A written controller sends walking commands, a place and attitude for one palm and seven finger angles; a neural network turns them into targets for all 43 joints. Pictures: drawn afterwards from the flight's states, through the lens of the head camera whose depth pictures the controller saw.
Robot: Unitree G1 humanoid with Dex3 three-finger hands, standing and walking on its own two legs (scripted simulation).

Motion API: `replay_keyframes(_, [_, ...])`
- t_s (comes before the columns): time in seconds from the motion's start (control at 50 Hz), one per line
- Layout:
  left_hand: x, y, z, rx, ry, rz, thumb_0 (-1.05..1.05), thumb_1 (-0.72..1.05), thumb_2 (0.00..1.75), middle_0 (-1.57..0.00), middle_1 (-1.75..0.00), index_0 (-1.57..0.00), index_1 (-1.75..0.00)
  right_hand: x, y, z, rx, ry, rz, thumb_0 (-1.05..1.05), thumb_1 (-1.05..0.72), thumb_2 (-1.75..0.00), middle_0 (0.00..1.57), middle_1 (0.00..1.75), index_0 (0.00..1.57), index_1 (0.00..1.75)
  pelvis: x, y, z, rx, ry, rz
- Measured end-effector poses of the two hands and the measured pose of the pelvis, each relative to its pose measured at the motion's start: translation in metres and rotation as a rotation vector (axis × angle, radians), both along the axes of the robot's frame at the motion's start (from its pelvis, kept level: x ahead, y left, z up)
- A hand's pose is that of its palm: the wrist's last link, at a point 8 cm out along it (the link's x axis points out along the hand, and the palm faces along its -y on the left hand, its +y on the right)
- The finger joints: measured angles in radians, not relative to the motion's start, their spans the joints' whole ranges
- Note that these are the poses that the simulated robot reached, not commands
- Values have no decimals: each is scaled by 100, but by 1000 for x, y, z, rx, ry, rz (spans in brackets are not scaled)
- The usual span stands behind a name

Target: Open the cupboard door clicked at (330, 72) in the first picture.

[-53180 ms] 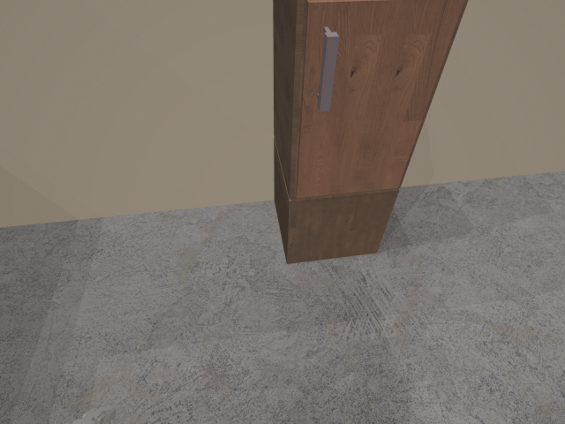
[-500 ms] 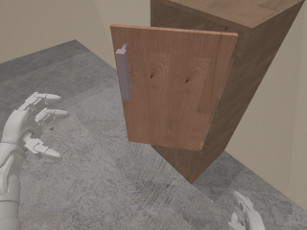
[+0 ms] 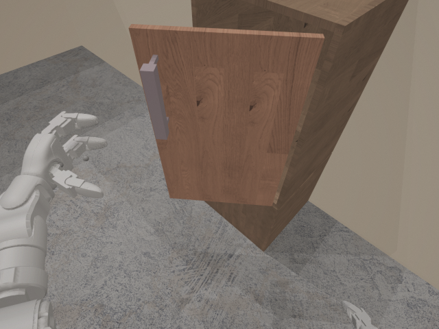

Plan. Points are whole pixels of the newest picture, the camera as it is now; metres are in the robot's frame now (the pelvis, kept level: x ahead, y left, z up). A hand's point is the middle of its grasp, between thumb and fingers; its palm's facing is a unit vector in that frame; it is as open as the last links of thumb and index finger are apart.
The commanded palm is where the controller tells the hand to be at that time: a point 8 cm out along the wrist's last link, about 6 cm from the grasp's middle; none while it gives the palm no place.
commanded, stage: move the hooked fingers beside the handle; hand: left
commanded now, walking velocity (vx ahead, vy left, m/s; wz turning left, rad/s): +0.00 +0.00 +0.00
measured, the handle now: (158, 99) +0.55 +0.16 +0.12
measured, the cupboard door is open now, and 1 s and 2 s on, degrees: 39 39 39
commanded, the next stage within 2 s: slide the fingers in behind the handle in 1.90 s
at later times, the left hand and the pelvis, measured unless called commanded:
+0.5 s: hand (101, 132) +0.43 +0.24 +0.13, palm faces -0.03 -1.00 +0.01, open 14.0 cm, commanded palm +0.41 +0.29 +0.13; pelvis +0.00 +0.00 -0.01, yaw +0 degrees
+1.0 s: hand (122, 111) +0.49 +0.22 +0.13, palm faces -0.05 -1.00 +0.03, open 14.0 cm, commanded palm +0.48 +0.27 +0.12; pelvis +0.00 +0.01 -0.01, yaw -1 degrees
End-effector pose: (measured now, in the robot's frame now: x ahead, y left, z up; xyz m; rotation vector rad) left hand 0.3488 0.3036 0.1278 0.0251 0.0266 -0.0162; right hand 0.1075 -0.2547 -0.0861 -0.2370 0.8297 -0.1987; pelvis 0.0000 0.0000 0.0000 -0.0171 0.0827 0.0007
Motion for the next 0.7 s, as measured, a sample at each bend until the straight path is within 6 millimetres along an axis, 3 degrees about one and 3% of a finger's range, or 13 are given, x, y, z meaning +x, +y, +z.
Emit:
replay_keyframes(0.14, [18, -8, 5, -15, -34, -8, -2, -50, 30, -30, -120, -30, -120, -10, -8, -3, -6, 44, -33, 1, -90, -90, 20, 30, 20, 30, 4, -3, 0, 2, 12, -8])
replay_keyframes(0.4, [45, -4, 1, -30, -15, 4, -2, -50, 30, -30, -120, -30, -120, -30, -19, -8, -24, 130, -61, 1, -90, -90, 20, 30, 20, 30, 2, -6, -4, -3, 43, -7])
replay_keyframes(0.7, [91, -24, 0, -55, -15, -27, -2, -50, 30, -30, -120, -30, -120, -75, -16, -17, -25, 268, -128, 0, -90, -90, 20, 30, 20, 30, 2, 1, -8, -8, 94, -21])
